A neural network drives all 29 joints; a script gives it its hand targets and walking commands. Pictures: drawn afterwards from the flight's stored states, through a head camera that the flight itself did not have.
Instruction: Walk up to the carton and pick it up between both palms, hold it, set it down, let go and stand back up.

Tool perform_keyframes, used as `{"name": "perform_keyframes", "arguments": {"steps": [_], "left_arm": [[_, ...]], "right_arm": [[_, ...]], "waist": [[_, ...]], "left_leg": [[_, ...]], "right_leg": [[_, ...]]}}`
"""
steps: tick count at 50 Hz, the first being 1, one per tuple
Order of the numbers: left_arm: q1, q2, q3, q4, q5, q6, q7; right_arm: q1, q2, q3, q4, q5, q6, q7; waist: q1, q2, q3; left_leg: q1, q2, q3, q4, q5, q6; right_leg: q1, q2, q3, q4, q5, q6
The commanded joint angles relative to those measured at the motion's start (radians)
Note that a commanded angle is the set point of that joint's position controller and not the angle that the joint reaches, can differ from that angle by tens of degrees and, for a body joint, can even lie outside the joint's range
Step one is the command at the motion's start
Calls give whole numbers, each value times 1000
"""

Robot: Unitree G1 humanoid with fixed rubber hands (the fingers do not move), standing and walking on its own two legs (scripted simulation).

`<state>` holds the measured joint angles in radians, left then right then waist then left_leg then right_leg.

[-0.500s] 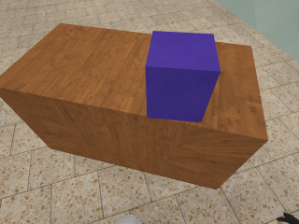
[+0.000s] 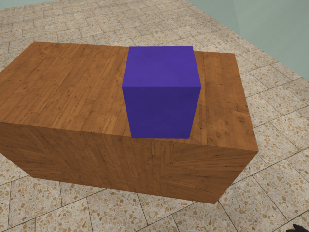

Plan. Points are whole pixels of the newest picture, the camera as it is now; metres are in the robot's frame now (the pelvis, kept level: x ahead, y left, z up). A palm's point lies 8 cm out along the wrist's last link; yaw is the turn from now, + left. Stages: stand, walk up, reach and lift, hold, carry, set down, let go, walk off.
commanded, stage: walk up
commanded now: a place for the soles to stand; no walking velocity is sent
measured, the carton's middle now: (160, 94) +0.54 +0.03 +0.02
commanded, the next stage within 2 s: none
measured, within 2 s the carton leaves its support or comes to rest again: neither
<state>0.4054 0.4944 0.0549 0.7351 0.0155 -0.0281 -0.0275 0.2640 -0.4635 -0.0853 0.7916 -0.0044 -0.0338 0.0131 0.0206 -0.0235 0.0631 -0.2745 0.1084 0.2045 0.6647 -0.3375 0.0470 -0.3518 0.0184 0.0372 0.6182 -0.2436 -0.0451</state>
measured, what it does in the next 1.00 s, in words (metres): steps on the spot: left foot, then right foot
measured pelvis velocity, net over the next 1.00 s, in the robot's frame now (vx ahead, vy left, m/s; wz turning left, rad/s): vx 0.03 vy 0.01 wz -0.10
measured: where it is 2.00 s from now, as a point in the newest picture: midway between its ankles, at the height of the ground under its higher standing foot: outside the picture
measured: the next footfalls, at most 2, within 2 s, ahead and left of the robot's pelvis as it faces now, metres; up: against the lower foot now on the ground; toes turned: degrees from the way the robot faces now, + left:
left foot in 0.32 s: +0.08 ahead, +0.11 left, +0.00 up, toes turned +0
right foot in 0.72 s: +0.09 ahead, -0.13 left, +0.00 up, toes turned -3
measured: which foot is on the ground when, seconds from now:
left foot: down 0.00-0.02, up 0.04-0.30, down 0.32-1.00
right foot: down 0.00-0.34, up 0.36-0.70, down 0.72-1.00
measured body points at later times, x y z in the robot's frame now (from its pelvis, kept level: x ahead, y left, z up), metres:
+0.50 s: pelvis +0.02 +0.02 +0.01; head +0.03 +0.04 +0.46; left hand +0.13 +0.35 -0.09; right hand +0.11 -0.33 -0.06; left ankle +0.03 +0.10 -0.72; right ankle +0.03 -0.13 -0.68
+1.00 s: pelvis +0.03 +0.01 +0.00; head +0.04 +0.01 +0.45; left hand +0.17 +0.33 -0.08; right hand +0.10 -0.34 -0.08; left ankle +0.04 +0.11 -0.72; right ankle +0.07 -0.12 -0.72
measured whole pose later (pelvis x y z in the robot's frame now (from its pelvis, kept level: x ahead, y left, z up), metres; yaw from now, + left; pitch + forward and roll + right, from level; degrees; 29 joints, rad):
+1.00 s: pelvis +0.03 +0.01 +0.00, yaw -6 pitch -3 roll -1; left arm 0.24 0.45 0.05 0.75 0.02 -0.03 0.01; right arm 0.24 -0.46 -0.09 0.79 0.00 0.01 0.01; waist 0.02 0.02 0.07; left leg -0.26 0.06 0.10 0.68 -0.35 0.03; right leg -0.33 0.06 0.06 0.65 -0.31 -0.03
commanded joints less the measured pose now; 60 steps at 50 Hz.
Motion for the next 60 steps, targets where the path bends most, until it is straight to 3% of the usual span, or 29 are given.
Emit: {"name": "perform_keyframes", "arguments": {"steps": [1,2,3,6,8,12,15,16,17,18,19,21,24,29,32,34,35,36,37,39,42,46,48,49,50,54,56,58,60], "left_arm": [[12,217,79,-31,27,-29,45],[-19,230,74,-49,24,-25,48],[-53,239,74,-48,14,-21,49],[-38,175,50,-38,2,-23,52],[-22,163,46,-37,-1,-22,52],[-77,167,40,-41,3,-4,50],[-152,148,28,-45,-9,14,47],[-154,105,16,-50,-19,15,45],[-164,58,7,-49,-22,16,45],[-152,112,24,-24,-10,26,54],[-116,144,36,-2,-2,32,51],[-79,150,50,16,-8,28,36],[-75,121,38,15,-12,19,28],[-75,92,22,-8,-6,-3,36],[-7,83,26,17,-6,-23,42],[31,109,41,38,2,-38,53],[-5,151,49,20,11,-43,56],[-40,197,56,-4,23,-47,59],[-78,205,51,-23,28,-47,60],[-129,206,47,-22,20,-34,61],[-122,161,33,-12,7,-28,57],[-186,127,14,-23,-5,-6,50],[-193,69,-3,-19,-19,-2,45],[-178,102,11,-1,-14,4,48],[-148,136,25,19,-6,8,47],[-138,110,24,18,-11,-8,27],[-104,100,18,25,-11,-28,34],[-90,126,23,27,-4,-41,47],[-111,170,28,12,10,-51,55]], "right_arm": [[-43,-94,-15,-119,17,38,8],[-42,-139,-27,-101,15,42,3],[-17,-165,-38,-77,11,39,-3],[-21,-127,-26,-53,13,36,6],[-12,-116,-24,-44,11,37,3],[-21,-114,-26,-41,7,29,-3],[34,-113,-33,-16,-4,7,-7],[63,-154,-45,-15,-20,-4,-13],[73,-236,-62,-21,-33,-11,-18],[16,-269,-67,-43,-27,-13,-22],[-28,-270,-69,-48,-20,-16,-20],[-91,-212,-55,-67,-12,-19,-13],[-43,-185,-46,-65,-13,-18,-8],[-3,-202,-55,-78,-13,7,4],[-63,-198,-52,-100,-4,22,10],[-48,-141,-35,-102,5,32,9],[-42,-106,-23,-108,12,37,8],[-61,-86,-16,-120,19,43,10],[-53,-104,-16,-103,16,55,7],[-42,-144,-34,-68,8,56,6],[-24,-119,-29,-35,9,43,10],[-6,-119,-33,-16,-4,27,-1],[-12,-196,-44,-26,-29,7,-9],[-58,-239,-48,-42,-28,1,-9],[-88,-246,-50,-48,-22,-3,-4],[-110,-204,-39,-56,-13,-6,1],[-92,-197,-38,-58,-8,6,5],[-86,-166,-35,-69,5,18,3],[-79,-127,-25,-79,9,27,3]], "waist": [[-18,-169,3],[-18,-123,16],[-14,-166,35],[-11,-148,-8],[-3,-153,-53],[-9,-157,-56],[-59,-96,-61],[-70,3,-83],[-89,168,-60],[-64,100,-10],[-50,63,12],[-23,79,67],[-43,151,51],[-64,208,-52],[-18,176,-75],[-4,67,-108],[-15,-33,-93],[-24,-135,-69],[-37,-83,-58],[-36,-123,22],[-30,-154,-18],[-65,-70,-55],[-68,103,-41],[-52,137,-5],[-40,105,14],[-24,147,16],[-19,170,-60],[-27,108,-133],[-37,-21,-142]], "left_leg": [[-261,-61,-130,289,-267,-20],[-251,-58,-207,320,-296,-27],[-244,-42,-217,311,-304,-29],[-201,-49,-205,226,-173,-29],[-164,-66,-190,185,-156,-30],[-71,-97,-167,65,-192,-27],[138,-103,-152,-176,25,-6],[212,5,-288,-243,10,23],[221,218,-532,-375,-122,67],[119,349,-591,-437,-222,112],[38,357,-570,-469,-310,128],[-4,247,-405,-438,-165,92],[99,155,-264,-346,89,53],[197,178,-202,-212,342,127],[126,160,-142,-69,387,117],[61,100,-106,82,247,57],[-47,48,-110,131,62,24],[-190,-48,-125,194,-219,-20],[-168,-50,-226,243,-311,-28],[-131,-38,-247,180,-311,-22],[-83,-75,-195,80,-178,-23],[139,-77,-181,-182,-9,-11],[140,154,-442,-347,-169,64],[56,274,-525,-421,-309,127],[-9,312,-517,-431,-299,160],[52,173,-291,-263,149,101],[121,116,-192,-127,357,62],[117,71,-137,-4,362,22],[-23,6,-138,62,83,-12]], "right_leg": [[66,-228,554,-339,-122,-107],[10,-255,596,-354,-233,-164],[-1,-255,572,-338,-280,-205],[80,-148,385,-232,85,-162],[107,-147,365,-187,218,-169],[39,-141,367,-158,182,-175],[-116,-93,276,-60,99,-118],[-197,-47,225,48,31,-59],[-306,79,132,218,-147,-4],[-300,56,80,326,-250,16],[-251,22,98,369,-236,17],[-189,0,74,368,-162,18],[-191,6,24,295,-123,30],[-113,-9,-87,123,-170,36],[41,18,-131,-81,-12,22],[145,23,-24,-180,102,4],[171,-55,166,-187,145,-28],[181,-208,463,-247,117,-99],[88,-265,559,-294,-99,-174],[-12,-235,505,-295,-226,-200],[36,-158,369,-232,39,-154],[-94,-102,268,-128,4,-88],[-186,19,137,70,-92,-1],[-176,50,35,174,-204,8],[-132,21,22,245,-247,12],[-54,1,-26,69,-167,1],[25,17,-49,-88,37,-1],[92,-8,21,-65,271,-23],[145,-128,261,-70,296,-90]]}}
